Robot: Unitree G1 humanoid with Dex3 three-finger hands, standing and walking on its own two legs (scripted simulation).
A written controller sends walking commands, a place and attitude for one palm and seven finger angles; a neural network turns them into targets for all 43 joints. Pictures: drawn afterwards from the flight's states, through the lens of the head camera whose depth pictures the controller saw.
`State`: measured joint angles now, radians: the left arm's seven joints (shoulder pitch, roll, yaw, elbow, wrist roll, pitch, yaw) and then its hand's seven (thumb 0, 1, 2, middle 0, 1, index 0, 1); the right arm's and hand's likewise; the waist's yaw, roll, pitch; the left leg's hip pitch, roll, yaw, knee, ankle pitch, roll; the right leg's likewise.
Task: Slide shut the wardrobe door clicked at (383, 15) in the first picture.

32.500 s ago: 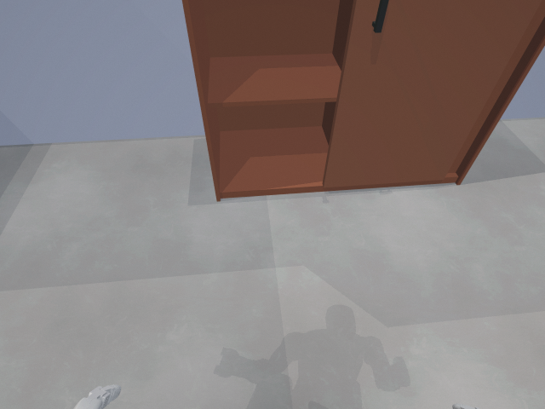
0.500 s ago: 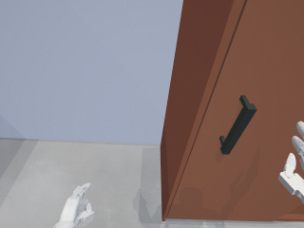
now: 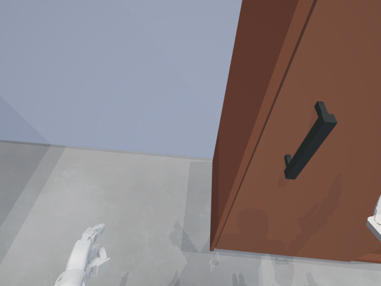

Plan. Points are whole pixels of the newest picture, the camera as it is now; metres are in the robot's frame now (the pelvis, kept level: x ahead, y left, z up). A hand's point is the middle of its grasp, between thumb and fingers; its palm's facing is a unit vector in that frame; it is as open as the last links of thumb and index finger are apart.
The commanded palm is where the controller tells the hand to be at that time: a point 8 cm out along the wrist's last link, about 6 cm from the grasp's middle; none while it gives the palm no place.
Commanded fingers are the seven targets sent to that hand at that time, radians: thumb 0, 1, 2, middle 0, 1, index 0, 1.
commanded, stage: step back with the hand held close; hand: right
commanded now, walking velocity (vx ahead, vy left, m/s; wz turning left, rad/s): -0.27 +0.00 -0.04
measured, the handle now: (303, 143) +0.36 -0.20 +0.14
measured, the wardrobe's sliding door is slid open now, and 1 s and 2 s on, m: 0.00 0.00 0.00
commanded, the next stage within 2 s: stop stepping back and stand still in 0.98 s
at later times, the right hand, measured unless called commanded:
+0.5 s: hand out of the picture +0.13 -0.30 +0.15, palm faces +0.45 +0.81 -0.38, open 7.4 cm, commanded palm +0.06 -0.34 +0.18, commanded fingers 0.00 -0.90 -0.90 0.20 0.30 0.20 0.30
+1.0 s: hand out of the picture +0.05 -0.35 +0.17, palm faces +0.37 +0.86 -0.35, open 7.4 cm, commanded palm +0.01 -0.39 +0.18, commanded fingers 0.00 -0.90 -0.90 0.20 0.30 0.20 0.30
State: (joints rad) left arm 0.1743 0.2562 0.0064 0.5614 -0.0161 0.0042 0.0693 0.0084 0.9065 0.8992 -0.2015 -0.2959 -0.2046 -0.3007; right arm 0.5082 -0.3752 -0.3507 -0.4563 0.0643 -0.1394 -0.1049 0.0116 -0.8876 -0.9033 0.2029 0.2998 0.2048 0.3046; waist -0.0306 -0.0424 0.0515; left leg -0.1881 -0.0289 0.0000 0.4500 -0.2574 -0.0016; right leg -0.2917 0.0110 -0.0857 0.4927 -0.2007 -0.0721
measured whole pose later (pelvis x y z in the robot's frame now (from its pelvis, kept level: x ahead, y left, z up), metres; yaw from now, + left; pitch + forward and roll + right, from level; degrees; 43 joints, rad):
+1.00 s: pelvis -0.14 -0.10 -0.03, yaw +3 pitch -2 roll +6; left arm 0.20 0.17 -0.04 0.67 0.00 -0.08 0.05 0.01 0.90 0.90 -0.20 -0.30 -0.21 -0.30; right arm 0.48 -0.48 -0.44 -0.60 0.07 -0.26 -0.09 0.01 -0.88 -0.90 0.21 0.30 0.21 0.31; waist -0.04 0.04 -0.01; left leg -0.13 -0.02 0.04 0.63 -0.42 -0.04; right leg -0.46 0.04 0.03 0.72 -0.20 0.01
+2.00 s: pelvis -0.40 -0.32 -0.03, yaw -1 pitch -3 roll +3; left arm 0.21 0.20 0.02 0.65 -0.01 -0.05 0.04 0.01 0.91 0.90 -0.20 -0.30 -0.21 -0.30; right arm 0.46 -0.39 -0.42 -0.62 0.05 -0.15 -0.14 0.01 -0.88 -0.90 0.21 0.30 0.21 0.31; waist -0.08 0.08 0.00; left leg -0.15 -0.02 0.10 0.69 -0.48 0.03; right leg -0.45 -0.08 0.03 1.04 -0.43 -0.02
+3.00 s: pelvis -0.39 -0.34 +0.00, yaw -5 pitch -1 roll +0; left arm 0.25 0.18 0.01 1.03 0.02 0.02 0.03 0.00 0.94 0.90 -0.20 -0.30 -0.20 -0.30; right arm 0.25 -0.19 -0.01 1.05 -0.01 0.02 -0.02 0.00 -0.91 -0.90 0.20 0.30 0.20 0.30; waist 0.00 -0.02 0.06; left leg -0.20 0.06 0.02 0.45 -0.23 -0.05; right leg -0.24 -0.02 -0.05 0.47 -0.22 -0.01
